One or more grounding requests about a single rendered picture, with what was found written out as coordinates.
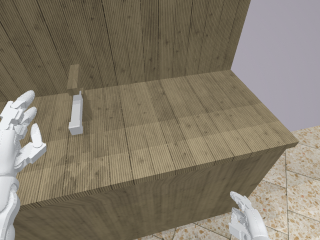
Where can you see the robot left forearm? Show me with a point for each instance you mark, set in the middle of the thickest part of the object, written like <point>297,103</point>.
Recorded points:
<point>9,206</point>

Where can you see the left robot hand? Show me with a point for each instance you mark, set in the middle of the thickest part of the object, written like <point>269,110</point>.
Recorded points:
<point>13,127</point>

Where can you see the counter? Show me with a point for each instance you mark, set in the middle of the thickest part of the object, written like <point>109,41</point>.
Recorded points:
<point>168,129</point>

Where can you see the right robot hand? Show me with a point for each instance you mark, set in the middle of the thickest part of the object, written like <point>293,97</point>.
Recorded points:
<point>251,223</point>

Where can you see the tap lever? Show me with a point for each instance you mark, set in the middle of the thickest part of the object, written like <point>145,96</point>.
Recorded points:
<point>75,125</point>

